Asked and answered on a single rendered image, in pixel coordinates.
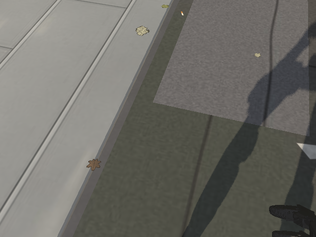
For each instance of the right robot hand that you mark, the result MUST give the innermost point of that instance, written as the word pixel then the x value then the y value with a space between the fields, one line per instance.
pixel 299 214

